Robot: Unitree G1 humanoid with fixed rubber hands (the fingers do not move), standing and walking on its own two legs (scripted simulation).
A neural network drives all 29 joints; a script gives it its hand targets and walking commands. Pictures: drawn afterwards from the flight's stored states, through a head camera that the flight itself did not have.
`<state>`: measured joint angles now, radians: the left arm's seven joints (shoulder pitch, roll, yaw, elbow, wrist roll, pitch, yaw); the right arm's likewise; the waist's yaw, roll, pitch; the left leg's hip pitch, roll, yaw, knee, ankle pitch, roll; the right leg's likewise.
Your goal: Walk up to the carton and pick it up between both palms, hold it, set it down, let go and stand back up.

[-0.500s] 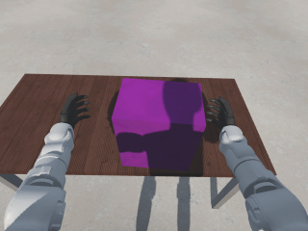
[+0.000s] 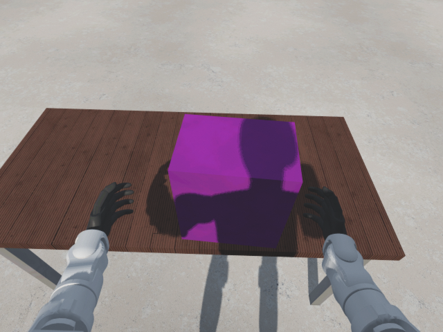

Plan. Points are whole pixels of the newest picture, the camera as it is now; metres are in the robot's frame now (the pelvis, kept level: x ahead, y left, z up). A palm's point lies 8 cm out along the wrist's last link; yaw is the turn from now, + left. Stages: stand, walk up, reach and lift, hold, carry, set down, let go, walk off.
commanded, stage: set down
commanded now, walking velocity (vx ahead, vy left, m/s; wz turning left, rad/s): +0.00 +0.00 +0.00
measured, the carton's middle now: (233, 185) +0.45 +0.00 -0.03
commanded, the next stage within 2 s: let go in 1.56 s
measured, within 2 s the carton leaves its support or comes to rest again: neither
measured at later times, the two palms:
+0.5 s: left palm (98, 255) +0.27 +0.26 -0.02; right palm (333, 258) +0.27 -0.19 -0.02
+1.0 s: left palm (97, 285) +0.23 +0.26 -0.04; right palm (341, 290) +0.22 -0.20 -0.05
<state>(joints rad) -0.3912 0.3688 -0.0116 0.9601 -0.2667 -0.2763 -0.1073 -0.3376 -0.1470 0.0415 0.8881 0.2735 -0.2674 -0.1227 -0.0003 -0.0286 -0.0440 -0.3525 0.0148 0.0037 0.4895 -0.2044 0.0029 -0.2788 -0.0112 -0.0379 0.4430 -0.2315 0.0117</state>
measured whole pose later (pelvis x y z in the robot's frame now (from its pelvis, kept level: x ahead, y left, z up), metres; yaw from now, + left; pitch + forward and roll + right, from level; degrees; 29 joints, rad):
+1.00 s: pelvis +0.01 +0.01 +0.00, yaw -1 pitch +0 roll -1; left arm 0.04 0.33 -0.04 0.73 -0.25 -0.36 -0.09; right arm 0.04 -0.12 0.02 0.83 0.18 -0.46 -0.07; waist 0.02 -0.02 0.03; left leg -0.25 0.01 0.03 0.50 -0.25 0.01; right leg -0.18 -0.01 -0.01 0.45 -0.26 0.02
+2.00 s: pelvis +0.03 -0.01 +0.01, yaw -2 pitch -3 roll +0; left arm 0.19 0.22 0.01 0.54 -0.03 0.05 -0.01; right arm 0.17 -0.17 -0.02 0.76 0.01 -0.23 0.00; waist 0.02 -0.03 0.06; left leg -0.10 0.03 0.04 0.36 -0.20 -0.02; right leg -0.05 0.00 0.00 0.34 -0.23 0.00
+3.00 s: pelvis -0.04 +0.00 +0.00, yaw +0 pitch -4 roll +0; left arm 0.31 0.38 0.00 0.78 0.02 -0.02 0.00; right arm 0.25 -0.36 -0.03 0.90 -0.02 -0.01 0.02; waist 0.00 -0.01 0.04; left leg -0.24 0.00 0.01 0.44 -0.14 0.01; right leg -0.19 -0.02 -0.03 0.46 -0.21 0.00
